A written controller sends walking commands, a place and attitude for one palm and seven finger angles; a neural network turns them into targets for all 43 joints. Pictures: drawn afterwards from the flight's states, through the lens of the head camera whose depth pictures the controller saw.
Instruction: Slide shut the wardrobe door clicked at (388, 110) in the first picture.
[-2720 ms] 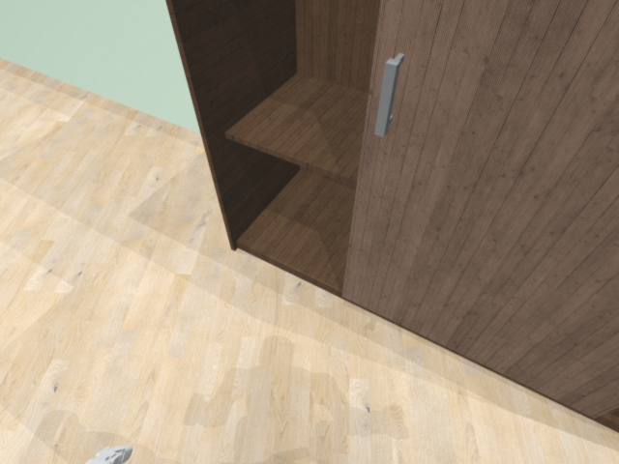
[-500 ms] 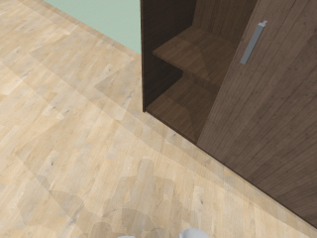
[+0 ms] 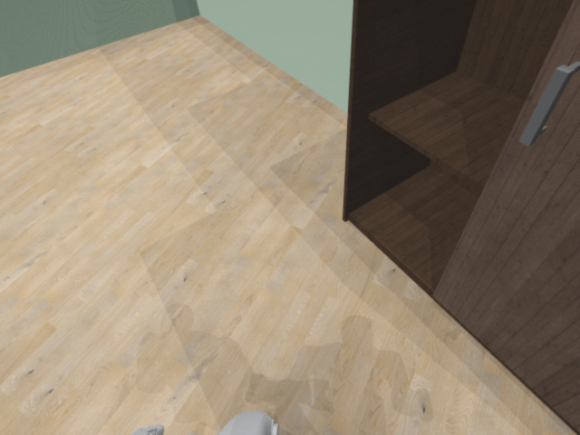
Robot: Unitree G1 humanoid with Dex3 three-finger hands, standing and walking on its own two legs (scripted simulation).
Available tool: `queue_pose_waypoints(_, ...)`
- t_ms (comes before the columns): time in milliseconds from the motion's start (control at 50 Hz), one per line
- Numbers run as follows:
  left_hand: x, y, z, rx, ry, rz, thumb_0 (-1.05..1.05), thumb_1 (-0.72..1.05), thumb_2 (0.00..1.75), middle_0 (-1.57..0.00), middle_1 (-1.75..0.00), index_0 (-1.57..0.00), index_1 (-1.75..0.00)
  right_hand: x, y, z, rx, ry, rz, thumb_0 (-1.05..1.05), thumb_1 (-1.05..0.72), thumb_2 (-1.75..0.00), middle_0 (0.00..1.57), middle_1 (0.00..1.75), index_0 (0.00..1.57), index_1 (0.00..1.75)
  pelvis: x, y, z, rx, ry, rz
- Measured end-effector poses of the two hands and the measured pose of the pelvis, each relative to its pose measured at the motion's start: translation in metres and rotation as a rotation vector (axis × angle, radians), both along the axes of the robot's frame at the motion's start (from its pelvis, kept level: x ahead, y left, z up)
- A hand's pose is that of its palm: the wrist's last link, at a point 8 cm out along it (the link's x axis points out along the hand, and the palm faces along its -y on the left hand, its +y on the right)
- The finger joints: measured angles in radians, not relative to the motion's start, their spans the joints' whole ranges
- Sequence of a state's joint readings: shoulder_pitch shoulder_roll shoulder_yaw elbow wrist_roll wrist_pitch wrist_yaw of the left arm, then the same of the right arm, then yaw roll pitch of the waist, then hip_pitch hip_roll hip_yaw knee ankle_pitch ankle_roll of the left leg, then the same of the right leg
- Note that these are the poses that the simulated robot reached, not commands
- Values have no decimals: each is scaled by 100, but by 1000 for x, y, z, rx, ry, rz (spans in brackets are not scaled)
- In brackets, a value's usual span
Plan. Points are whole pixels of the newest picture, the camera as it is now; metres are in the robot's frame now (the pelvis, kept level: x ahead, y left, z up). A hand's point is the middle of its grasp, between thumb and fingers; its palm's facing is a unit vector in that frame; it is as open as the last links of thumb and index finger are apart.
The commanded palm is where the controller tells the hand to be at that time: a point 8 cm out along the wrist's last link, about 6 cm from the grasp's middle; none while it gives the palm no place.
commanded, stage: walk to a spot facing it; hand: right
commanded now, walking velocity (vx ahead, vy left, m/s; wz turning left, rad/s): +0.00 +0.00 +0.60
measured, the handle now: (550, 104) +0.63 -0.45 +0.10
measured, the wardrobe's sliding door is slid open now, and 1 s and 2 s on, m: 0.49 0.49 0.49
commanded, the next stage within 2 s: turn to face it in 1.46 s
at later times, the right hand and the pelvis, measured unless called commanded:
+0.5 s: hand out of the picture +0.13 -0.12 -0.15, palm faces -0.29 +0.93 -0.23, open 7.4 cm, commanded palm none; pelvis -0.01 +0.04 +0.00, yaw +18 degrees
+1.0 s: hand (365, 357) +0.28 -0.10 -0.17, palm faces -0.52 +0.84 -0.16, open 7.4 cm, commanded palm none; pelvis +0.12 +0.04 +0.00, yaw +37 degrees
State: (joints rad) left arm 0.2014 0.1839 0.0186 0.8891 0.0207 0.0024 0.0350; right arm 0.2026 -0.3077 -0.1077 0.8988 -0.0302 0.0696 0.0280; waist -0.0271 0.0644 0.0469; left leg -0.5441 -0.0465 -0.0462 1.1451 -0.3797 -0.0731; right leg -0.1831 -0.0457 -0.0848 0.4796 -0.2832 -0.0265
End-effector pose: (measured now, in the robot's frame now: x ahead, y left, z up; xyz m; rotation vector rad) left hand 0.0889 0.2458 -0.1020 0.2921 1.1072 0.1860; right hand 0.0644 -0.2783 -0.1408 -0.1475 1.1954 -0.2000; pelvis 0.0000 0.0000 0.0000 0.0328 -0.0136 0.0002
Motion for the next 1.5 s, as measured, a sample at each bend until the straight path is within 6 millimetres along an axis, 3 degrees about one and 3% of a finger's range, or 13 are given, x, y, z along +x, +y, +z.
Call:
queue_pose_waypoints(140,-70,4,-11,-32,72,154,0,91,89,-20,-30,-20,-30,33,17,5,14,2,125,1,-91,-90,20,30,20,30,-7,-1,1,0,-15,97)
queue_pose_waypoints(300,-155,32,-43,-89,185,344,0,91,89,-20,-30,-20,-30,81,79,8,-4,-48,321,1,-91,-90,20,30,20,30,-16,25,-14,-23,-4,215)
queue_pose_waypoints(380,-181,47,-53,-97,244,397,0,91,89,-20,-30,-20,-30,89,104,11,-15,-93,363,1,-91,-90,20,30,20,30,-20,37,-18,-13,-9,244)
queue_pose_waypoints(500,-162,60,-35,-98,162,423,1,91,89,-20,-30,-20,-30,75,114,17,-6,-43,390,1,-91,-90,20,30,21,30,-11,44,-3,-32,-7,312)
queue_pose_waypoints(680,-83,59,-11,-50,-21,424,1,91,89,-20,-30,-20,-30,70,85,0,11,96,398,1,-91,-90,21,30,21,30,28,30,-2,-21,7,410)
queue_pose_waypoints(760,-54,48,-10,0,-98,440,0,91,89,-20,-30,-20,-30,91,66,-20,14,154,414,1,-91,-90,21,30,21,30,55,18,-14,-8,7,470)
queue_pose_waypoints(880,-68,11,-5,-40,-28,561,0,91,89,-20,-30,-20,-30,161,79,-10,27,145,515,1,-91,-90,20,30,20,30,89,21,0,1,-3,557)
queue_pose_waypoints(980,-97,-22,-13,-111,101,703,0,91,89,-20,-30,-20,-30,226,118,-2,36,89,602,1,-91,-90,20,30,20,30,118,33,5,-4,1,624)
queue_pose_waypoints(1060,-120,-48,-21,-177,212,822,0,91,89,-20,-30,-20,-30,274,166,-2,45,69,693,1,-91,-90,20,30,20,30,139,50,2,-15,0,678)
queue_pose_waypoints(1220,-146,-75,-33,-327,424,1021,0,91,89,-20,-30,-20,-30,366,317,-8,85,-17,924,1,-91,-90,20,30,20,30,179,110,-15,-30,7,779)
queue_pose_waypoints(1280,-144,-62,-45,-380,471,1068,0,91,89,-20,-30,-20,-30,395,375,-15,102,-101,983,1,-91,-90,20,30,20,30,192,146,-31,-41,-1,813)
queue_pose_waypoints(1320,-134,-38,-53,-381,457,1085,1,91,89,-20,-30,-20,-30,405,399,-16,103,-138,994,1,-91,-90,20,30,20,30,198,163,-35,-39,-10,836)
queue_pose_waypoints(1500,-17,143,-45,-179,41,1028,0,91,89,-20,-30,-20,-30,415,417,8,6,-41,994,0,-93,-90,20,30,21,30,237,219,-8,-42,-8,915)
